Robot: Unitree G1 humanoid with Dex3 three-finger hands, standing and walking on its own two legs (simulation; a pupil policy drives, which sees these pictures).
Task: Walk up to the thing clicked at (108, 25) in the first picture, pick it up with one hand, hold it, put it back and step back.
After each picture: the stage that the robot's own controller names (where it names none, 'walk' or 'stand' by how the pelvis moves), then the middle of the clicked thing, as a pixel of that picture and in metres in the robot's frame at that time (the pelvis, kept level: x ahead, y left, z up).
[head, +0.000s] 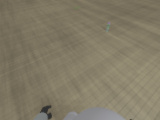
stand; (107, 27) +2.31 -0.42 -0.66
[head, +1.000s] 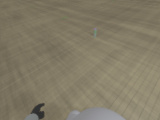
walk; (95, 32) +2.19 +0.06 -0.63
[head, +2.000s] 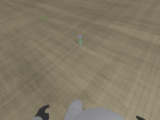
walk; (80, 41) +1.54 +0.34 -0.65
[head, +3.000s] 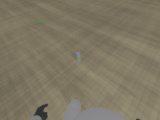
walk; (78, 57) +1.00 +0.26 -0.65
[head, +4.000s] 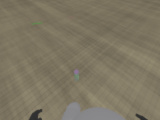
walk; (76, 75) +0.62 +0.20 -0.62
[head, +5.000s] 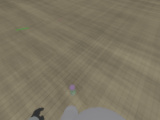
stand; (72, 90) +0.40 +0.18 -0.63
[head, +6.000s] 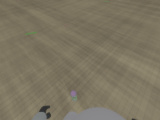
stand; (74, 96) +0.36 +0.18 -0.65
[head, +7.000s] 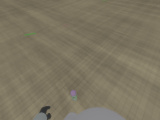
stand; (74, 95) +0.37 +0.19 -0.66
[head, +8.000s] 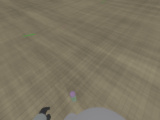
stand; (73, 96) +0.36 +0.20 -0.66
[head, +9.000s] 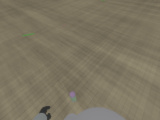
stand; (73, 97) +0.35 +0.20 -0.66
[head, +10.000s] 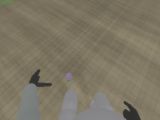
go down; (69, 78) +0.38 +0.19 -0.53
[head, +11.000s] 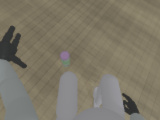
go down; (65, 60) +0.44 +0.20 -0.27
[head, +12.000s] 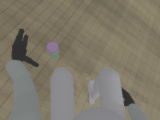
close in; (54, 52) +0.44 +0.22 -0.20
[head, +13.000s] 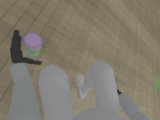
close; (33, 48) +0.43 +0.25 -0.16
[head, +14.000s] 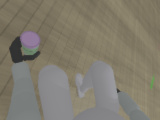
lift; (30, 47) +0.42 +0.26 -0.16
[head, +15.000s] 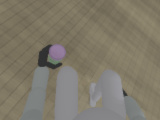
lift; (55, 57) +0.36 +0.24 -0.06
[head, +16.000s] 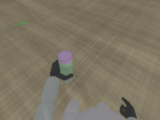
hold; (66, 69) +0.32 +0.16 +0.07
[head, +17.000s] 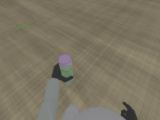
hold; (67, 71) +0.31 +0.16 +0.04
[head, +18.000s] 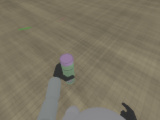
hold; (68, 71) +0.32 +0.16 +0.04
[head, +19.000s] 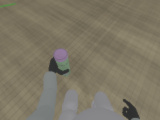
crouch; (63, 64) +0.37 +0.18 -0.01
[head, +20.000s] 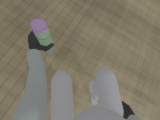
lower; (45, 40) +0.50 +0.23 -0.04
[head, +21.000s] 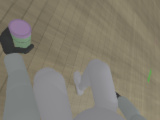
lower; (22, 40) +0.46 +0.26 -0.17
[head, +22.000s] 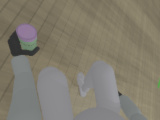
lower; (28, 43) +0.45 +0.26 -0.16
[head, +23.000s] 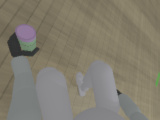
lower; (28, 44) +0.45 +0.26 -0.16
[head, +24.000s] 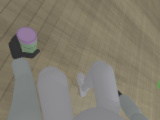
lower; (29, 46) +0.43 +0.26 -0.17
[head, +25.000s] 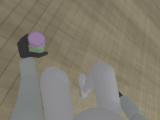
open; (37, 47) +0.44 +0.24 -0.17
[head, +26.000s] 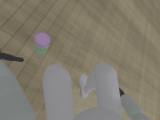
stand; (41, 46) +0.43 +0.24 -0.17
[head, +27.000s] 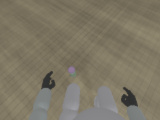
walk; (72, 72) +0.41 +0.18 -0.46
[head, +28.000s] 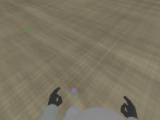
stand; (74, 93) +0.37 +0.17 -0.60
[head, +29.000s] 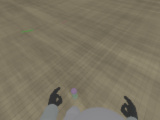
stand; (74, 94) +0.37 +0.17 -0.60
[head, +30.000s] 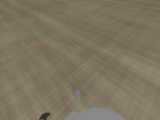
stand; (78, 96) +0.39 +0.15 -0.65
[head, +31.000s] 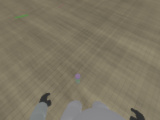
walk; (77, 79) +0.46 +0.12 -0.63
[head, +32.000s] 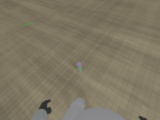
walk; (79, 68) +0.71 +0.20 -0.63
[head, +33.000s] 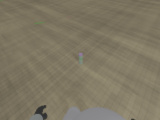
stand; (80, 58) +1.02 +0.20 -0.63
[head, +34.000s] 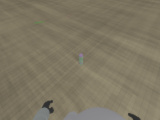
stand; (81, 59) +1.00 +0.17 -0.66
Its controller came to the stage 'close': yes
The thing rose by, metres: 0.69
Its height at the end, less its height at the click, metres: +0.00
